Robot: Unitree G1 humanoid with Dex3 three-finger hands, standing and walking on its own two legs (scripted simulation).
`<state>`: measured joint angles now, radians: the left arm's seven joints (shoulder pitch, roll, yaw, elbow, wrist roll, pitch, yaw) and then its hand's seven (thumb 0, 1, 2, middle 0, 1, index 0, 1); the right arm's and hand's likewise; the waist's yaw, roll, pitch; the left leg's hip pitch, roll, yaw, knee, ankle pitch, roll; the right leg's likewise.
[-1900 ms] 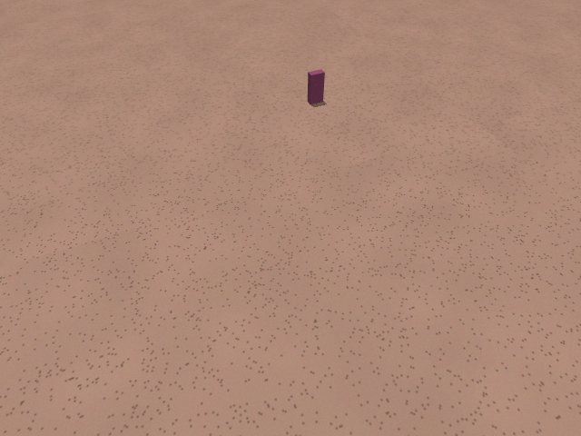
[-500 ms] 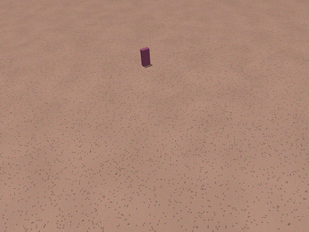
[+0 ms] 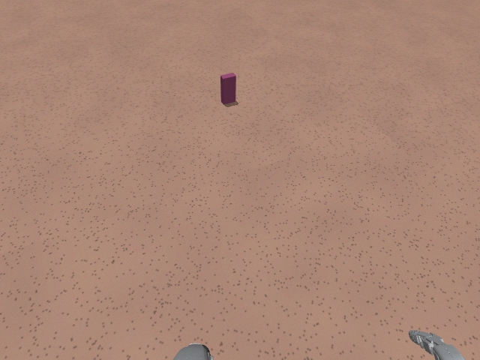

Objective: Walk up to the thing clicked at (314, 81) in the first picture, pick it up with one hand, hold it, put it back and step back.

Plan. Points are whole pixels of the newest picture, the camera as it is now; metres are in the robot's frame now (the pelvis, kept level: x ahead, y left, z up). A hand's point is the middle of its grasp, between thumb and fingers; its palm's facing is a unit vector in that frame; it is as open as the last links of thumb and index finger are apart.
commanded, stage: walk up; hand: left
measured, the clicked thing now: (228, 89) +1.78 +0.18 -0.65
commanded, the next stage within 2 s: none
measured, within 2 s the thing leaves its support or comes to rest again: neither
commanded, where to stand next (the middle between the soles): +1.44 +0.02 m, yaw -2 degrees
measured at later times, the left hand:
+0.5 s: hand (162, 208) +0.44 +0.23 -0.10, palm faces -0.02 -0.90 -0.43, open 7.4 cm
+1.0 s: hand (163, 171) +0.59 +0.27 -0.14, palm faces -0.02 -0.93 -0.36, open 7.4 cm
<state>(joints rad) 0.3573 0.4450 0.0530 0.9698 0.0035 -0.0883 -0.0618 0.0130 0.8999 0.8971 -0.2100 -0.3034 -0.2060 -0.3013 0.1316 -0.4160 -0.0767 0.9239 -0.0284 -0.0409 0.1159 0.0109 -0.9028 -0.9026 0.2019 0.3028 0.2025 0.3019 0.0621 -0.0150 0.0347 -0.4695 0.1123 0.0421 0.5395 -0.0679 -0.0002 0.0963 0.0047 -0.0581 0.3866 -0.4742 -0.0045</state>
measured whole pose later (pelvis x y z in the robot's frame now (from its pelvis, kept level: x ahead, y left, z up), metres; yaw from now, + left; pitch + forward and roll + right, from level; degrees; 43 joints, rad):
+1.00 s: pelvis +0.57 -0.01 +0.01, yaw +0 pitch -2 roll -1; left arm 0.32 0.43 0.04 0.94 0.00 -0.06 -0.03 0.01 0.91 0.90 -0.21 -0.30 -0.20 -0.30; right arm 0.18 -0.40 -0.07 0.86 -0.01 -0.08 0.08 0.01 -0.90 -0.90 0.20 0.30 0.20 0.30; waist 0.02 -0.01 0.08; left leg -0.36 0.04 0.06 0.61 -0.23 0.04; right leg -0.25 -0.03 -0.02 1.08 -0.47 -0.04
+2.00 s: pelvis +0.98 +0.01 +0.02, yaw +1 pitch -3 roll -2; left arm 0.32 0.44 0.03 0.93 0.00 -0.06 -0.03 0.01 0.91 0.90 -0.21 -0.30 -0.20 -0.30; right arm 0.24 -0.38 -0.05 0.86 0.00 -0.07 0.06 0.01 -0.90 -0.90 0.20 0.30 0.20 0.30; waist 0.00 -0.04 0.08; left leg -0.27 0.03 0.07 0.54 -0.22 0.04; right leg -0.38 -0.03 0.02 1.09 -0.39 -0.05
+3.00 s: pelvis +1.27 +0.05 +0.01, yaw -1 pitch -4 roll -1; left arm 0.33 0.45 0.05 0.93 0.01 -0.03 -0.03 0.01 0.91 0.90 -0.20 -0.30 -0.20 -0.30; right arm 0.34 -0.38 -0.05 0.88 -0.02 -0.08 0.05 0.01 -0.90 -0.90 0.20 0.30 0.20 0.30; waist -0.03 -0.07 0.07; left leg -0.27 0.04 0.08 0.56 -0.23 0.03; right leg -0.42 0.00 0.04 1.07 -0.38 -0.05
